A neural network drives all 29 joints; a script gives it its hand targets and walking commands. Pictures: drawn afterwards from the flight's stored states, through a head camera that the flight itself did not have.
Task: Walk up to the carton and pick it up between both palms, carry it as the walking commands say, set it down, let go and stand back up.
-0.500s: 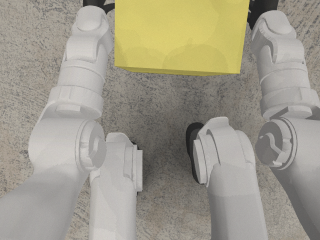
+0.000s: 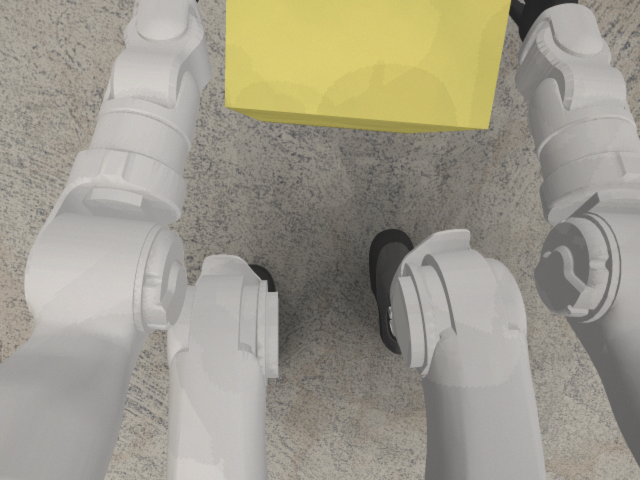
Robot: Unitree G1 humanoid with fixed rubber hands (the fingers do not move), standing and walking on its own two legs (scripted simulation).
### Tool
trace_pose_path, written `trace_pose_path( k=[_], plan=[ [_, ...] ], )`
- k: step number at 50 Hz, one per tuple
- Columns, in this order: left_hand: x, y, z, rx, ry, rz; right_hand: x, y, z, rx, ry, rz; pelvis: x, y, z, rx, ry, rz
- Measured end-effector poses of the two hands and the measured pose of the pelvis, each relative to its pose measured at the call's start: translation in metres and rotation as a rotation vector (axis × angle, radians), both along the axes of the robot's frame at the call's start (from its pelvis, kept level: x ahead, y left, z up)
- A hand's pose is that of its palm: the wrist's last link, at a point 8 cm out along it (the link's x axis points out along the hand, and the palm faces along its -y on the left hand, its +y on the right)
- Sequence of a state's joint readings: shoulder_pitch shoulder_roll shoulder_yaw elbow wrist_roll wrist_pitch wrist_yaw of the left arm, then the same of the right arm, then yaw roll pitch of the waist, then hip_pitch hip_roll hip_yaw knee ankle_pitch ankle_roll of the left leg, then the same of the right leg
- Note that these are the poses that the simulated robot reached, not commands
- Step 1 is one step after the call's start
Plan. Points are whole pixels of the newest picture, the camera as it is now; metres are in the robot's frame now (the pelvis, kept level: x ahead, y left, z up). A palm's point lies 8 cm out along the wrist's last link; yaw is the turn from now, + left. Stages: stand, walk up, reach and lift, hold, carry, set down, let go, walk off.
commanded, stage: set down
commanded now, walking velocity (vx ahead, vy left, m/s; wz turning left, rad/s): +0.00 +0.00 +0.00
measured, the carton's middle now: (351, 33) +0.52 -0.07 -0.25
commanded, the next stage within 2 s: let go in 1.58 s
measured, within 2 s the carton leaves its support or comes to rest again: neither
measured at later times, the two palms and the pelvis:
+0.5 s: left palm out of the picture +0.57 +0.09 -0.12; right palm out of the picture +0.52 -0.27 -0.12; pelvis +0.00 +0.00 +0.02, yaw -1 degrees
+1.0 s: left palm out of the picture +0.58 +0.10 +0.04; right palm out of the picture +0.52 -0.28 +0.04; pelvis +0.02 -0.01 +0.14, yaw -1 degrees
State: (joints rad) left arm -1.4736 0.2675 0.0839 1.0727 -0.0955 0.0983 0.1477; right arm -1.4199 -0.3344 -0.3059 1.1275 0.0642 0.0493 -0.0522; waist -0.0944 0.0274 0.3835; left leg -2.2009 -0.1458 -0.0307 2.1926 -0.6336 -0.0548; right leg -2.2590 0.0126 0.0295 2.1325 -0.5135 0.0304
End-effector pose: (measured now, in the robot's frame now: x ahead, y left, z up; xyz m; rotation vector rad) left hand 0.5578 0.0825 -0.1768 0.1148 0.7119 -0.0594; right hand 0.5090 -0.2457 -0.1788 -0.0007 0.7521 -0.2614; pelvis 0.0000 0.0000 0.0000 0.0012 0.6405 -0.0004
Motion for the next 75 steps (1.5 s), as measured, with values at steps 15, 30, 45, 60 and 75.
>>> trace_pose_path(
  k=[15,30,45,60,75],
  plan=[
    [0.010,0.015,0.009,0.001,-0.037,0.015,0.007,-0.025,0.014,-0.002,-0.040,-0.039,0.002,-0.003,-0.004,0.004,0.023,-0.012],
    [0.019,0.012,0.095,0.023,-0.079,0.043,0.009,-0.031,0.092,-0.008,-0.107,-0.021,0.007,-0.005,0.038,0.025,0.080,-0.033],
    [0.019,0.018,0.185,0.020,-0.084,0.048,0.009,-0.033,0.185,-0.004,-0.115,-0.019,0.014,-0.008,0.116,0.030,0.170,-0.041],
    [0.020,0.021,0.278,0.013,-0.089,0.036,0.007,-0.041,0.279,-0.002,-0.121,-0.013,0.028,-0.008,0.200,0.030,0.181,-0.049],
    [0.016,0.020,0.358,0.016,-0.083,0.011,0.004,-0.042,0.359,-0.001,-0.126,-0.004,0.048,-0.011,0.278,0.027,0.142,-0.050]
  ],
)
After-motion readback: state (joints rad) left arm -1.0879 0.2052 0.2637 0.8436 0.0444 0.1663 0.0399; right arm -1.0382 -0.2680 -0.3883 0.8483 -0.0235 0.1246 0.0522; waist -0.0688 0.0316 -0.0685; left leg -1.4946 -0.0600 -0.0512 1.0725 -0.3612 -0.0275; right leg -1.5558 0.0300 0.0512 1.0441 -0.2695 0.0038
